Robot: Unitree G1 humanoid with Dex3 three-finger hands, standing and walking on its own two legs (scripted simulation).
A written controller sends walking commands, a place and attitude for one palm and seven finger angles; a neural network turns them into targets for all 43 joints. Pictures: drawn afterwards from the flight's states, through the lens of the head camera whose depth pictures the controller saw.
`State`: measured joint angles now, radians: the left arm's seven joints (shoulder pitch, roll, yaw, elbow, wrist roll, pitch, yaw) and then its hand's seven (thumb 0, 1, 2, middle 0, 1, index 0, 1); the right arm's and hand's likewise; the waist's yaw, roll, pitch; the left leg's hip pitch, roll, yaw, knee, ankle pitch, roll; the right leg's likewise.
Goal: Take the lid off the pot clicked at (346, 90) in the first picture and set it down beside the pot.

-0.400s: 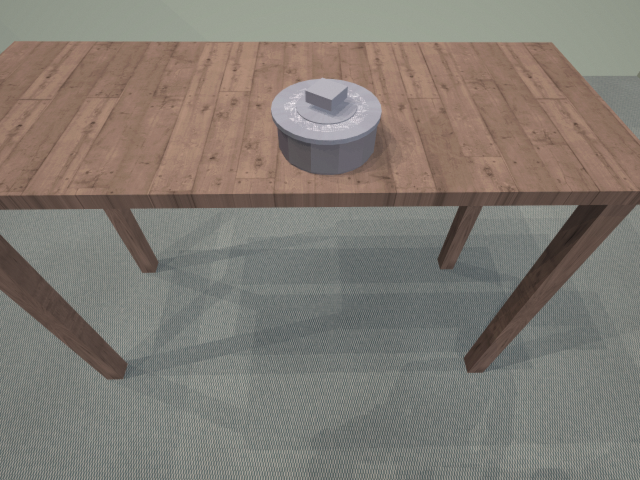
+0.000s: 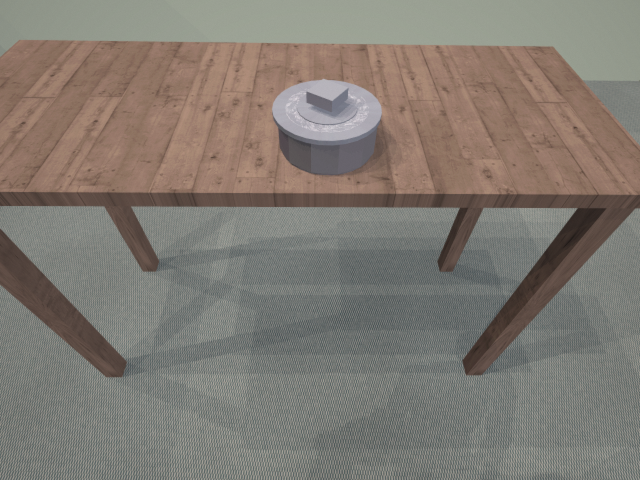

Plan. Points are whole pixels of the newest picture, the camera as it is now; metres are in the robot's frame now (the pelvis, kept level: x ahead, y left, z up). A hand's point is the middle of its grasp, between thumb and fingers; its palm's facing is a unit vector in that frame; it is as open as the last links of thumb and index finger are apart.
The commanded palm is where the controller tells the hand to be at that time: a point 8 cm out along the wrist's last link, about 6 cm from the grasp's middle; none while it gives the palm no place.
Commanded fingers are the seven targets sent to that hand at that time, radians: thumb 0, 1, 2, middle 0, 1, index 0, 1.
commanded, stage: look at it before walking up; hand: left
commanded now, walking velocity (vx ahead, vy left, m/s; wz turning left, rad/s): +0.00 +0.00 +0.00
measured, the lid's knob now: (327, 95) +0.62 +0.03 +0.16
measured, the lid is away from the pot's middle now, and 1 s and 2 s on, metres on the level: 0.00 0.00 0.00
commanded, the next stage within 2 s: take the last steps up to it in 0.24 s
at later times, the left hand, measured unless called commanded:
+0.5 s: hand out of the picture +0.02 +0.17 -0.17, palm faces +0.04 -0.98 -0.19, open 7.4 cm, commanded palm none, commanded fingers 0.00 0.90 0.90 -0.20 -0.30 -0.20 -0.30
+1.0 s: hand out of the picture +0.06 +0.12 -0.19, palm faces +0.08 -0.99 -0.13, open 7.4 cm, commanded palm none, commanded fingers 0.00 0.90 0.90 -0.20 -0.30 -0.20 -0.30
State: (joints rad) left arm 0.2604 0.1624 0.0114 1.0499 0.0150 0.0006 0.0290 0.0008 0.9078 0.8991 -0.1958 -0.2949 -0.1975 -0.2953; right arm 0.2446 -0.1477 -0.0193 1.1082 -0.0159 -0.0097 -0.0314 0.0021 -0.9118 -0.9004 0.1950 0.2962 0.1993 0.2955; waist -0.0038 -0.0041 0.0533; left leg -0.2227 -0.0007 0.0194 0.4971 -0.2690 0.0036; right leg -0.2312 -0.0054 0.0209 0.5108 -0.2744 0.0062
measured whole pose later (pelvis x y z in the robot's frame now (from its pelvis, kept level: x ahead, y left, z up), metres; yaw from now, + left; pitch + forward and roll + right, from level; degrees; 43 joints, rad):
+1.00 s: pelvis +0.12 -0.03 -0.01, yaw -1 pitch +1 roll +1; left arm 0.40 0.12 0.03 1.10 0.01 0.00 0.04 0.00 0.90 0.90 -0.20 -0.30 -0.20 -0.30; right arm 0.13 -0.12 -0.03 1.01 -0.01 -0.05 -0.05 0.00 -0.91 -0.90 0.19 0.30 0.20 0.30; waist 0.02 -0.07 0.08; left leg -0.34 0.01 0.10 0.62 -0.29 0.03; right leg -0.16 0.03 0.01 0.73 -0.54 -0.02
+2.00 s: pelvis +0.08 -0.02 +0.00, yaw +1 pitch +0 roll +1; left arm 0.25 0.19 0.03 1.00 0.01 0.02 0.02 0.00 0.91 0.90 -0.19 -0.29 -0.20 -0.30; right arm 0.24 -0.15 -0.02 1.03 -0.02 0.00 -0.03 0.00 -0.93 -0.90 0.20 0.30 0.20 0.30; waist 0.00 -0.05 0.02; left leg -0.23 -0.08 0.03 0.43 -0.20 0.06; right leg -0.21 -0.04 -0.01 0.55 -0.34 0.01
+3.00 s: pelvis +0.04 -0.02 +0.00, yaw +0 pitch -2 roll +0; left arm 0.32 0.16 0.00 0.99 0.02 0.01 0.04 0.00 0.90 0.90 -0.20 -0.29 -0.20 -0.30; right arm 0.24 -0.17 -0.02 1.01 -0.02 0.01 -0.02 0.00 -0.92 -0.90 0.20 0.30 0.20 0.30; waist 0.00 0.01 0.04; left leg -0.29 -0.03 0.04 0.53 -0.21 0.05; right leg -0.23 0.01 -0.01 0.54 -0.28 -0.01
